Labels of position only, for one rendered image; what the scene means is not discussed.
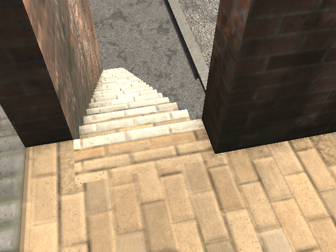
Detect stairs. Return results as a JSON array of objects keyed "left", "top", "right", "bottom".
[{"left": 79, "top": 68, "right": 191, "bottom": 139}]

